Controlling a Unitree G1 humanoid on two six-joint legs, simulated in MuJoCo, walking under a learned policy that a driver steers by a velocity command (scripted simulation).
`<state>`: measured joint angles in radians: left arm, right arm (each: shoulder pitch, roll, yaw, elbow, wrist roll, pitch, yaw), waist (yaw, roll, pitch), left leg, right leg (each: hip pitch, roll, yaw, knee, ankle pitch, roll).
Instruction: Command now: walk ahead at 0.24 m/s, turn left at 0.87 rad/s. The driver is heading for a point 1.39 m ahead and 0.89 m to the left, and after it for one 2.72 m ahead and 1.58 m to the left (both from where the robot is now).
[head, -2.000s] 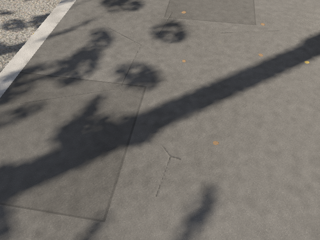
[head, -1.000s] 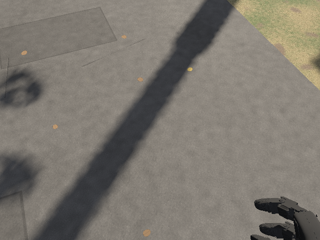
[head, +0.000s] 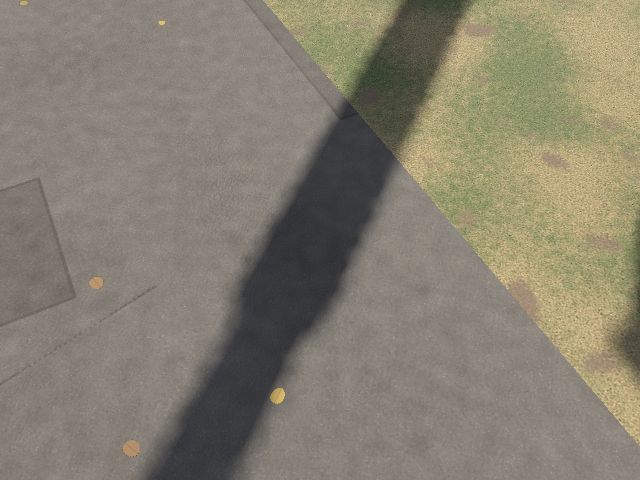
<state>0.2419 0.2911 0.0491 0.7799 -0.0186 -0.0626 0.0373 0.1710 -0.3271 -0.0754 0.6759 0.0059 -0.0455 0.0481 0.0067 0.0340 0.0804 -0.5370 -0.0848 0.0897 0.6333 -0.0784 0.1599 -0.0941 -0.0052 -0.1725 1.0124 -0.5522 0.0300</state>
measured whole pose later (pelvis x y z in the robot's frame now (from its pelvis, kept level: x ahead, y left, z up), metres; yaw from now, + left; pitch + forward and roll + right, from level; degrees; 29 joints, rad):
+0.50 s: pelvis +0.17 -0.07 +0.03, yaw +30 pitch +2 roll -1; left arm 0.13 0.31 0.08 0.69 0.00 -0.04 0.01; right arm 0.17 -0.34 -0.09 0.53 0.03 0.05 -0.02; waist -0.01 0.03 0.00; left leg -0.45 -0.20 -0.27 0.86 -0.45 0.05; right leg -0.37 0.07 0.13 0.51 -0.17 0.01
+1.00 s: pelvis +0.27 +0.12 +0.01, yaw +58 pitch +3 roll +0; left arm 0.45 0.35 0.07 0.82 0.04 -0.05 0.00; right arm 0.09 -0.35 -0.05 0.56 -0.04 0.02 0.09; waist 0.07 -0.02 -0.04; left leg -0.52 0.02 0.08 0.73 -0.30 0.11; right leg 0.10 -0.21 -0.31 0.46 -0.48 0.11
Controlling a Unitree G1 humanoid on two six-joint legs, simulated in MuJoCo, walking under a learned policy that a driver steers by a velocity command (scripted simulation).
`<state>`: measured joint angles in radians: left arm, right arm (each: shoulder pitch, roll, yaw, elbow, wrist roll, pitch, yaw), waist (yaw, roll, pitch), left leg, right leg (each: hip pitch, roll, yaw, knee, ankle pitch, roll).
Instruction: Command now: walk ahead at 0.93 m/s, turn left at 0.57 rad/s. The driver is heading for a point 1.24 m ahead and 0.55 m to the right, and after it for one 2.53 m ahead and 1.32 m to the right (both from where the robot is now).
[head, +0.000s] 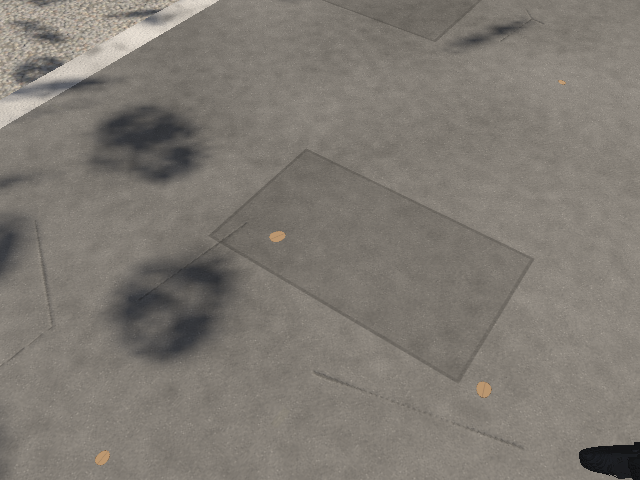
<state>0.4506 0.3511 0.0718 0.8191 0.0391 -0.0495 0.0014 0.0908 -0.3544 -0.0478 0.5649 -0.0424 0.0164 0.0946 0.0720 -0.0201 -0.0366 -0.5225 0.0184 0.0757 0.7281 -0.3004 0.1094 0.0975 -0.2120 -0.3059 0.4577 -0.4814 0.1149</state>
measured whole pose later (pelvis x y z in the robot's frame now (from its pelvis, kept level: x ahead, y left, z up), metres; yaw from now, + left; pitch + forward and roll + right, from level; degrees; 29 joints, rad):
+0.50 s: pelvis +0.45 +0.05 -0.01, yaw +4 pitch +1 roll -1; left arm 0.19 0.30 0.03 0.73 0.02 -0.04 -0.02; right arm 0.37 -0.31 -0.03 0.88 -0.03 -0.08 0.01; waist 0.02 0.03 0.05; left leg -0.06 -0.09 -0.04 1.20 -0.34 0.09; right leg -0.53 0.08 -0.10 0.69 -0.18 -0.13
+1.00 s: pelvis +0.92 +0.11 +0.03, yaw -19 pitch +2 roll +1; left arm 0.26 0.38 0.09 0.77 0.02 -0.03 -0.04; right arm 0.25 -0.30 -0.03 0.74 -0.05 -0.08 -0.01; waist 0.01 -0.05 0.01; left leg -0.25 0.04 0.09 0.49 -0.27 -0.01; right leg -0.50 0.00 0.01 1.29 -0.28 -0.10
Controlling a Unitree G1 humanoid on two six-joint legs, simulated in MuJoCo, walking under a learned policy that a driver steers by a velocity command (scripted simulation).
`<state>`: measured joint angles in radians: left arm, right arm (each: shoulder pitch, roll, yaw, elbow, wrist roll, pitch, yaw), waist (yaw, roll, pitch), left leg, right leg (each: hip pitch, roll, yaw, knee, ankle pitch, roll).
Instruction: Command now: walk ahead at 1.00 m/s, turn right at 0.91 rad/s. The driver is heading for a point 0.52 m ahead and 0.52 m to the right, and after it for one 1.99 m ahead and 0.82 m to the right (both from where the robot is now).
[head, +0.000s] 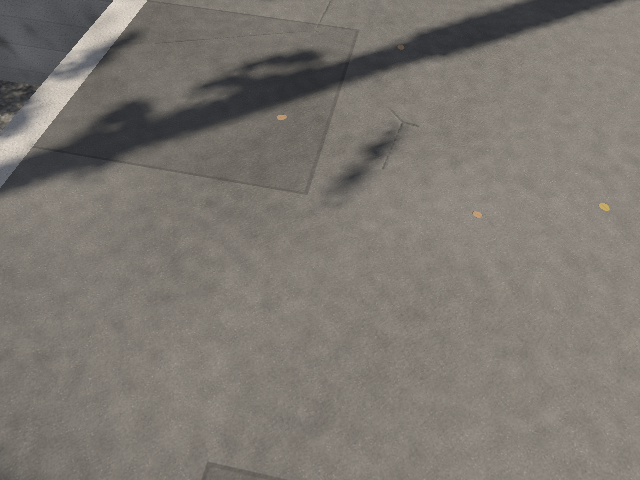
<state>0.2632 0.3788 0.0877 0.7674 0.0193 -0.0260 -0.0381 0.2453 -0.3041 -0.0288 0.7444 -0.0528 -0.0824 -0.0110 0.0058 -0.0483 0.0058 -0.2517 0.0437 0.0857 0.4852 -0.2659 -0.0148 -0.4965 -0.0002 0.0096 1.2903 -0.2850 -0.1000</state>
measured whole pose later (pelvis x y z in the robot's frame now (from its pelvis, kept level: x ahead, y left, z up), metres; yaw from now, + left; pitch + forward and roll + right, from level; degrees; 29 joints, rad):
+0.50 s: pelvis +0.45 -0.06 -0.01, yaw -28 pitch +0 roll -1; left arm 0.43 0.32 0.06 0.82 0.01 -0.03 0.00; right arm 0.11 -0.24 0.02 0.61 -0.07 -0.06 0.00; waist 0.04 -0.01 0.04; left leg -0.68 0.15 -0.10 1.09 -0.33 -0.08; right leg -0.13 0.24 0.07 0.44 -0.29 -0.20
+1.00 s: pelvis +0.85 -0.24 -0.01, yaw -56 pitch +1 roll +3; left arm -0.02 0.34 0.03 0.57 0.03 0.01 -0.09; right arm 0.52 -0.32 -0.06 0.88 -0.03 -0.10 0.00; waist -0.08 -0.05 0.02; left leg 0.11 0.00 0.25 0.24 -0.37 -0.03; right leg -0.80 -0.05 -0.03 1.01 -0.07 -0.11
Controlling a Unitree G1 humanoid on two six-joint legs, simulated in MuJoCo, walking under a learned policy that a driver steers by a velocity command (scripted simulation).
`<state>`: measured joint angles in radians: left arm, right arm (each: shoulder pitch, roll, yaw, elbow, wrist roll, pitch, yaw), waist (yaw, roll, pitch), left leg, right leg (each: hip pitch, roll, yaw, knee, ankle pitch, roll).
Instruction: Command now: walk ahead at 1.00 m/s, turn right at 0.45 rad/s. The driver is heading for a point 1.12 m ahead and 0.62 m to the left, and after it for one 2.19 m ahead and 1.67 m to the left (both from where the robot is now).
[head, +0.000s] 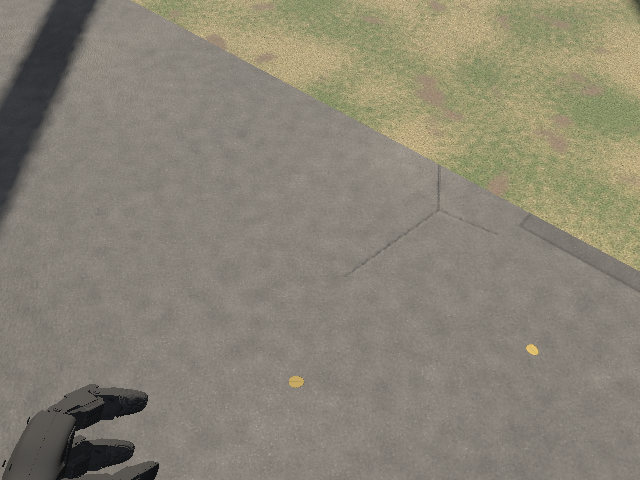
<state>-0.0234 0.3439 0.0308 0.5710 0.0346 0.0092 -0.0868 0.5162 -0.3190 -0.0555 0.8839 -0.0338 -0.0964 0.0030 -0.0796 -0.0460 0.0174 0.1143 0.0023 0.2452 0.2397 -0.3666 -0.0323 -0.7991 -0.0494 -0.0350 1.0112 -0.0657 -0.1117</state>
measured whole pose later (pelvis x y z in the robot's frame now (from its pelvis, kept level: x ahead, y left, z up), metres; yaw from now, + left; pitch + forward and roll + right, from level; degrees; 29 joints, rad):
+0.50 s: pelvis +0.47 +0.01 -0.01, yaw +12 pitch +1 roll -1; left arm 0.47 0.27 0.03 0.93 0.01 -0.12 0.02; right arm 0.08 -0.31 -0.03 0.75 -0.01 -0.01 0.08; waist 0.04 0.03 0.05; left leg -0.76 0.05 0.15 0.78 0.08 0.13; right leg 0.26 0.08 -0.28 0.16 -0.42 -0.02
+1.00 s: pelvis +0.94 +0.13 -0.02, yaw +41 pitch +3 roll +0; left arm -0.02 0.27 -0.03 0.57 0.04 -0.09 0.01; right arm 0.44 -0.37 -0.10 0.83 -0.01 -0.06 0.01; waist -0.12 0.01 0.03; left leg 0.01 -0.16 -0.28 0.69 -0.50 0.14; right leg -0.53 -0.03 0.06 0.55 -0.07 0.03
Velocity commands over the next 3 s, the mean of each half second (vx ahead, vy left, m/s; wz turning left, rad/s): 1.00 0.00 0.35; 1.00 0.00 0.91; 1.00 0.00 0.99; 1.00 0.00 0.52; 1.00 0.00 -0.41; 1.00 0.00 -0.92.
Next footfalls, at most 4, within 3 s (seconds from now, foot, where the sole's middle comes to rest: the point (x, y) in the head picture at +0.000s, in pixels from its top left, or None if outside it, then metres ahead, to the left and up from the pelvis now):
0.12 right None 0.31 -0.08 -0.76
0.58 left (268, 373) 0.73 0.10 -0.76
0.98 right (255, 224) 1.18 0.12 -0.76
1.44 left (98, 207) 1.27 0.56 -0.76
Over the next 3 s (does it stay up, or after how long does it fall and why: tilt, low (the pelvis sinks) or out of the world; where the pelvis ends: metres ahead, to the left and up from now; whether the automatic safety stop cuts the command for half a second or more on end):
stays up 1.73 1.74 0.01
